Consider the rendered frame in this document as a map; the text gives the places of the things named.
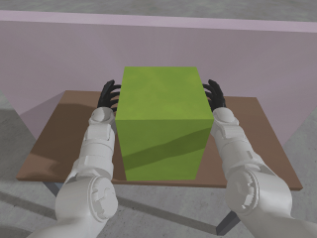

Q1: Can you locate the robot right forearm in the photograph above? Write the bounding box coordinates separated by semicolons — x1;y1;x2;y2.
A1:
210;107;277;180

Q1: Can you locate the table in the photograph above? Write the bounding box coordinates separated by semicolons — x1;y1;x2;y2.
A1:
16;90;303;236

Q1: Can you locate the robot left hand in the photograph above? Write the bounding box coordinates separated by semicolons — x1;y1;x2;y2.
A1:
97;79;122;112

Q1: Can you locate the carton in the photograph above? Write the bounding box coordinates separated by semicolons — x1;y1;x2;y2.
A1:
115;66;214;181

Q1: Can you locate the robot left forearm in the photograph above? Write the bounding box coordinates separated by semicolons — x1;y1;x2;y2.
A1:
54;106;117;213

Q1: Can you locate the left robot upper arm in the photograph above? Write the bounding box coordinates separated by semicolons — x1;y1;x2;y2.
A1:
27;176;118;238

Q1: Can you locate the right robot upper arm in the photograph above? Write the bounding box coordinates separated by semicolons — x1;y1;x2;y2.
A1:
224;169;317;238

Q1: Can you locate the robot right hand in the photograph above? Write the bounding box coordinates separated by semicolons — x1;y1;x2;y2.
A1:
202;79;227;113

